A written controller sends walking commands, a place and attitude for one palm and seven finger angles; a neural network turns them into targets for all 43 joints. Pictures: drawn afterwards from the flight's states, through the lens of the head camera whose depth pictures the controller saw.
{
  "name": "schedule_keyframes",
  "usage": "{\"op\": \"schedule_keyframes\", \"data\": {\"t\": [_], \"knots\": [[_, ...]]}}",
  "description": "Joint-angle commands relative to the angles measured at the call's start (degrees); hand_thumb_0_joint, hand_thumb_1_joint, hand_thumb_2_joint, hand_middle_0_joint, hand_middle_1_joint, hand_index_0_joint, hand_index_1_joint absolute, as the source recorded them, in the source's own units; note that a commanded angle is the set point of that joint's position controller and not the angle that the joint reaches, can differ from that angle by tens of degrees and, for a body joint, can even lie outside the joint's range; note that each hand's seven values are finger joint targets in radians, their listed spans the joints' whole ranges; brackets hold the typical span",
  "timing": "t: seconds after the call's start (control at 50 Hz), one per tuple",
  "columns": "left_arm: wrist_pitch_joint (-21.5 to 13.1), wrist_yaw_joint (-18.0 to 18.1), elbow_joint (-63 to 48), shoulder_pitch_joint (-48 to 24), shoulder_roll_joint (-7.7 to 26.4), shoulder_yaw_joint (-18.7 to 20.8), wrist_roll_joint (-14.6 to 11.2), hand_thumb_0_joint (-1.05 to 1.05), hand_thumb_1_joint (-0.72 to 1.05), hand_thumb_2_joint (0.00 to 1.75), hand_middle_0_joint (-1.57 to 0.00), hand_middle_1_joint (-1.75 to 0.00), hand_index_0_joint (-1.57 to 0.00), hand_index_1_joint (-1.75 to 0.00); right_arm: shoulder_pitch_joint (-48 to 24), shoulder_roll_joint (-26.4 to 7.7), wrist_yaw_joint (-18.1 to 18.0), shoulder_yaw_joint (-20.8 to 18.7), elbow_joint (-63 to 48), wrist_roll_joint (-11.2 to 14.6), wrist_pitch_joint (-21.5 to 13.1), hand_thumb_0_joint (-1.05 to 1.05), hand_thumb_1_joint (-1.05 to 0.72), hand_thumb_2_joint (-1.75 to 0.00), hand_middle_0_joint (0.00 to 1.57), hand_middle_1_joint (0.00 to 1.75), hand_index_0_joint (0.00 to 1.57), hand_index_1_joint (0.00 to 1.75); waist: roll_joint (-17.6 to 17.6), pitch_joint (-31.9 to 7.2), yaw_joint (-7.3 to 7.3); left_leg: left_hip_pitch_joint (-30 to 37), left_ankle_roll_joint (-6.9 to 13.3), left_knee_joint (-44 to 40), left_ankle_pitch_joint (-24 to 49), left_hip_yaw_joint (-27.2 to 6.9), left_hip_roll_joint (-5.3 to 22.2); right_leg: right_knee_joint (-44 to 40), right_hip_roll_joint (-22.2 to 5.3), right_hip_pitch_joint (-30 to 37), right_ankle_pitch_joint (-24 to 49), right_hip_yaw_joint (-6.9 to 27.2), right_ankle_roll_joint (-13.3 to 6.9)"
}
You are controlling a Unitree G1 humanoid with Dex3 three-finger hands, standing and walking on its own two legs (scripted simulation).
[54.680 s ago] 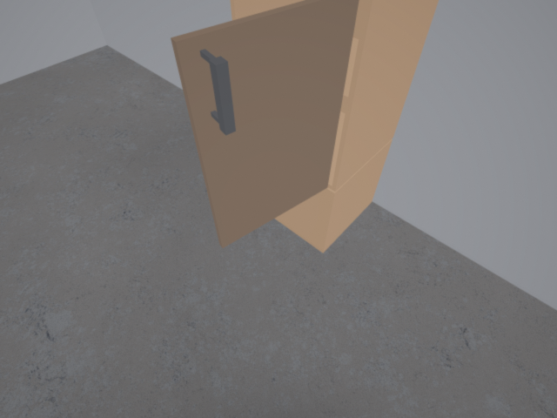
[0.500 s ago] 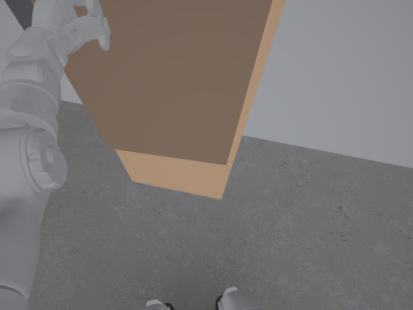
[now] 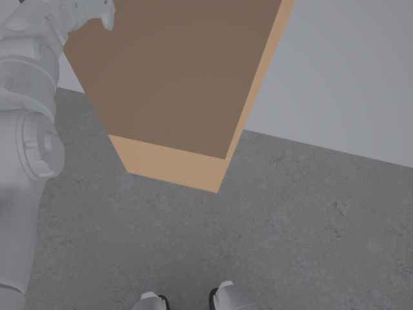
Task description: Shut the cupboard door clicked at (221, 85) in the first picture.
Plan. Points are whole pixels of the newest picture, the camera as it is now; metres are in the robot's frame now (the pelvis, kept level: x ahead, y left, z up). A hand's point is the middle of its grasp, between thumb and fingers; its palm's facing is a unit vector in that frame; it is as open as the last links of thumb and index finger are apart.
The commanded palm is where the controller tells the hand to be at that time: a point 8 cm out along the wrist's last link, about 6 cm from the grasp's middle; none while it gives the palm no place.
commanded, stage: pull the fist back off the door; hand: left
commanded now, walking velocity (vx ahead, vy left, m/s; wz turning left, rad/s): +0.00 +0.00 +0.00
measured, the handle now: out of the picture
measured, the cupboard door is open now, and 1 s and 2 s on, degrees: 1 0 0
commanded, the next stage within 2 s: draw the hand back to the body in 0.84 s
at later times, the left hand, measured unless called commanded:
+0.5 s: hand (116, 4) +0.57 +0.05 +0.19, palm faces +0.03 -1.00 +0.02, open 3.1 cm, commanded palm +0.53 +0.10 +0.19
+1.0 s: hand (111, 34) +0.49 +0.06 +0.20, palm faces +0.03 -1.00 -0.01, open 3.1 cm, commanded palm +0.47 +0.12 +0.19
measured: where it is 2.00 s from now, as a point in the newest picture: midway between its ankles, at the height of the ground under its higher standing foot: outside the picture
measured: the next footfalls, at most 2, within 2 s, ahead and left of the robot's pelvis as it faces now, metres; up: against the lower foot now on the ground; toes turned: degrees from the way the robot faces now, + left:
none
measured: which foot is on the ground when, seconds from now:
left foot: down 0.00-1.00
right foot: down 0.00-1.00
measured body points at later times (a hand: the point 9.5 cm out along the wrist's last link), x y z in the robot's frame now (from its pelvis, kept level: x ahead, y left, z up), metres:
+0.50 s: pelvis -0.01 +0.01 +0.01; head +0.10 +0.00 +0.44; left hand +0.56 +0.11 +0.20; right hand -0.10 -0.23 -0.10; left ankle +0.00 +0.11 -0.70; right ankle -0.02 -0.12 -0.70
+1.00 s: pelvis +0.00 -0.01 +0.02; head +0.04 -0.02 +0.47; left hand +0.49 +0.11 +0.21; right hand +0.10 -0.26 -0.10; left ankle +0.00 +0.11 -0.70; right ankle -0.02 -0.12 -0.70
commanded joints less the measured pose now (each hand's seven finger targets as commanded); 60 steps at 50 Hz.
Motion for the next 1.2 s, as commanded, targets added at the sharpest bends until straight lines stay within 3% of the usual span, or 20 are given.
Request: {"op": "schedule_keyframes", "data": {"t": [0.0, 0.06, 0.08, 0.14, 0.26, 0.36, 0.4, 0.44, 0.52, 0.62, 0.64, 0.68, 0.74, 0.8, 0.86, 0.9, 0.94, 1.02, 1.1, 1.18], "knots": [[0.0, 22.4, -12.8, -36.0, 1.8, 9.4, -1.5, 0.00, 0.90, 0.90, -1.30, -1.50, -1.30, -1.50, 15.4, -8.1, 2.0, -2.5, -2.5, -1.5, -1.6, 0.00, -0.90, -0.90, 0.20, 0.30, 0.20, 0.30, 3.0, -28.4, -4.20, 24.0, 1.2, -1.2, 21.3, -4.0, -0.8, -6.0, 1.9, 2.8, 21.0, 0.0, 1.1], [-2.2, 35.9, -15.6, -37.2, 0.6, 8.5, 7.2, 0.00, 0.90, 0.90, -1.30, -1.50, -1.30, -1.50, 16.6, -7.5, 5.3, -2.8, -2.9, -4.0, -0.9, 0.00, -0.90, -0.90, 0.20, 0.30, 0.20, 0.30, 5.5, -28.4, -3.88, 23.1, 1.0, -0.6, 21.4, -3.8, -1.2, -5.1, 1.6, 0.1, 18.4, -0.4, 1.3], [-3.2, 38.1, -15.5, -37.5, -0.7, 7.1, 9.6, 0.00, 0.90, 0.90, -1.30, -1.50, -1.30, -1.50, 17.0, -7.6, 6.1, -3.1, -2.9, -4.5, -0.7, 0.00, -0.90, -0.90, 0.20, 0.30, 0.20, 0.30, 5.3, -28.4, -4.55, 23.6, 1.0, -0.4, 20.7, -4.0, -1.2, -4.9, 1.7, -1.6, 16.7, -0.6, 1.3], [-5.2, 38.2, -12.8, -38.8, -2.5, 2.9, 13.3, 0.00, 0.90, 0.90, -1.30, -1.50, -1.30, -1.50, 17.5, -8.4, 7.3, -3.7, -2.6, -4.9, -0.2, 0.00, -0.90, -0.90, 0.20, 0.30, 0.20, 0.30, 6.1, -27.3, -6.04, 24.8, 1.0, -1.1, 16.8, -4.3, -1.4, -5.7, 1.7, -3.9, 13.2, -0.3, 0.7], [-4.7, 30.7, -10.1, -35.3, -0.1, 4.3, 8.4, 0.00, 0.90, 0.90, -1.30, -1.50, -1.30, -1.50, 16.6, -8.7, 6.1, -3.2, -4.1, -3.2, 0.4, 0.00, -0.90, -0.90, 0.20, 0.30, 0.20, 0.30, 5.0, -29.5, -3.50, 24.8, 1.0, -3.6, 14.6, -3.9, -1.8, -6.9, 1.8, 2.7, 14.4, 0.5, 0.0], [-6.8, 30.6, -12.7, -27.5, -0.9, 5.7, 6.7, 0.00, 0.90, 0.90, -1.30, -1.50, -1.30, -1.50, 16.3, -8.1, 6.1, -3.1, -5.1, -3.0, -0.1, 0.00, -0.90, -0.90, 0.20, 0.30, 0.20, 0.30, 1.6, -27.8, -1.06, 23.7, 1.2, -5.2, 15.1, -2.9, -1.7, -7.7, 2.0, 6.1, 15.7, 0.2, 0.3], [-7.7, 31.2, -14.7, -24.3, 2.0, 8.5, 6.7, 0.00, 0.90, 0.90, -1.30, -1.50, -1.30, -1.50, 16.8, -8.3, 5.9, -3.5, -5.4, -3.0, 0.0, 0.00, -0.90, -0.90, 0.20, 0.30, 0.20, 0.30, 0.7, -28.7, 0.37, 23.6, 1.3, -5.6, 16.4, -2.2, -1.7, -7.6, 1.9, 9.1, 17.5, 0.3, 0.2], [-9.0, 31.3, -19.1, -21.6, -0.4, 7.3, 6.8, 0.00, 0.90, 0.90, -1.30, -1.50, -1.30, -1.50, 15.5, -7.7, 6.3, -3.9, -6.3, -2.8, 0.0, 0.00, -0.90, -0.90, 0.20, 0.30, 0.20, 0.30, 2.5, -30.6, 2.17, 26.4, 0.9, -5.8, 19.5, -1.6, -1.8, -7.1, 2.1, 10.2, 20.4, 0.1, 0.0], [-10.1, 30.9, -25.9, -15.7, -2.9, 7.0, 5.8, 0.00, 0.90, 0.90, -1.30, -1.50, -1.30, -1.50, 14.2, -7.3, 6.3, -4.7, -7.0, -2.2, 0.8, 0.00, -0.90, -0.90, 0.20, 0.30, 0.20, 0.30, 1.5, -32.3, 4.47, 30.3, 0.7, -6.2, 24.7, -0.8, -1.8, -7.0, 2.4, 14.3, 26.1, -0.2, -0.2], [-8.2, 30.5, -35.6, -8.1, -8.0, 4.7, 3.4, 0.00, 0.90, 0.90, -1.30, -1.50, -1.30, -1.50, 10.3, -6.2, 5.8, -5.1, -8.0, -0.8, 1.1, 0.00, -0.90, -0.90, 0.20, 0.30, 0.20, 0.30, 1.5, -30.9, 6.80, 34.4, 0.7, -7.0, 31.1, 0.1, -1.6, -7.7, 2.6, 17.9, 31.8, -0.2, -0.2], [-7.5, 30.4, -37.4, -6.6, -9.6, 3.4, 2.8, 0.00, 0.90, 0.90, -1.30, -1.50, -1.30, -1.50, 9.1, -5.8, 5.7, -5.1, -8.2, -0.6, 1.1, 0.00, -0.90, -0.90, 0.20, 0.30, 0.20, 0.30, 2.1, -29.5, 7.02, 34.6, 0.7, -7.5, 31.2, 0.4, -1.6, -8.1, 2.6, 18.4, 32.1, -0.2, -0.2], [-6.1, 30.3, -38.8, -2.9, -11.0, 2.6, 2.2, 0.00, 0.90, 0.90, -1.30, -1.50, -1.30, -1.50, 7.3, -5.5, 5.3, -5.1, -8.5, -0.1, 1.1, 0.00, -0.90, -0.90, 0.20, 0.30, 0.20, 0.30, -2.1, -26.6, 7.20, 33.1, 1.0, -8.2, 29.6, 0.9, -1.6, -8.8, 2.5, 20.2, 32.9, -0.3, -0.1], [-4.0, 30.1, -41.6, -1.0, -15.5, -1.1, 1.6, 0.00, 0.90, 0.90, -1.30, -1.50, -1.30, -1.50, 4.4, -4.7, 4.8, -4.7, -9.0, 0.7, 1.1, 0.00, -0.90, -0.90, 0.20, 0.30, 0.20, 0.30, -0.8, -23.4, 7.45, 34.3, 1.1, -8.9, 28.7, 1.2, -1.8, -9.6, 2.2, 19.6, 32.3, -0.2, 0.0], [-2.6, 30.6, -39.7, -5.3, -14.0, -0.8, 1.1, 0.00, 0.90, 0.90, -1.30, -1.50, -1.30, -1.50, 3.0, -4.7, 3.8, -4.3, -8.2, 1.0, 1.2, 0.00, -0.90, -0.90, 0.20, 0.30, 0.20, 0.30, -4.7, -19.2, 6.08, 31.9, 1.4, -10.0, 22.2, 1.3, -2.3, -10.8, 1.7, 20.0, 29.1, 0.0, 0.3], [-3.3, 30.6, -36.8, -9.7, -13.7, -0.4, 1.0, 0.00, 0.90, 0.90, -1.30, -1.50, -1.30, -1.50, 1.2, -4.4, 3.3, -3.5, -8.0, 1.1, 0.6, 0.00, -0.90, -0.90, 0.20, 0.30, 0.20, 0.30, -5.7, -20.3, 5.84, 31.4, 1.5, -10.0, 19.1, 1.0, -2.9, -10.6, 1.2, 19.5, 27.8, 0.8, 0.4], [-4.1, 30.5, -34.5, -10.9, -14.0, -1.6, 1.4, 0.00, 0.90, 0.90, -1.30, -1.50, -1.30, -1.50, 0.8, -4.2, 3.1, -3.2, -7.7, 1.1, 0.5, 0.00, -0.90, -0.90, 0.20, 0.30, 0.20, 0.30, -3.2, -19.6, 5.42, 31.6, 1.4, -9.7, 17.9, 1.1, -3.1, -10.5, 0.8, 18.3, 25.8, 1.0, 0.3], [-4.5, 30.3, -30.4, -12.2, -14.8, -2.5, 1.6, 0.00, 0.90, 0.90, -1.30, -1.50, -1.30, -1.50, 0.2, -4.2, 3.2, -2.9, -7.3, 1.0, 0.1, 0.00, -0.90, -0.90, 0.20, 0.30, 0.20, 0.30, -4.4, -18.6, 4.56, 30.6, 1.3, -9.6, 15.7, 0.4, -3.0, -10.5, 0.7, 16.0, 23.5, 1.1, 0.4], [-5.1, 28.4, -27.1, 0.7, -8.4, 4.3, 1.2, 0.00, 0.90, 0.90, -1.30, -1.50, -1.30, -1.50, -0.6, -4.8, 3.4, -2.5, -10.0, 1.3, 0.4, 0.00, -0.90, -0.90, 0.20, 0.30, 0.20, 0.30, -5.7, -22.4, 9.01, 27.3, 1.4, -10.3, 15.7, 1.2, -3.4, -9.5, 0.1, 21.7, 24.9, 1.6, 0.1], [-6.5, 25.6, -37.4, 9.8, -7.8, 4.2, 0.8, 0.00, 0.90, 0.90, -1.30, -1.50, -1.30, -1.50, -2.3, -4.5, 3.4, -3.0, -13.5, 2.0, 1.2, 0.00, -0.90, -0.90, 0.20, 0.30, 0.20, 0.30, -5.1, -25.1, 11.82, 28.9, 1.7, -10.7, 19.9, 2.2, -3.4, -9.2, 0.4, 27.2, 29.9, 1.4, -0.2], [-4.2, 22.7, -53.5, 15.9, -9.2, 2.5, -2.4, 0.00, 0.90, 0.90, -1.30, -1.50, -1.30, -1.50, -6.2, -4.2, 2.7, -3.2, -15.9, 3.3, 1.3, 0.00, -0.90, -0.90, 0.20, 0.30, 0.20, 0.30, -5.5, -24.6, 13.04, 31.5, 2.0, -12.1, 20.6, 3.1, -3.2, -11.0, 0.6, 30.5, 32.8, 1.6, 0.1]]}}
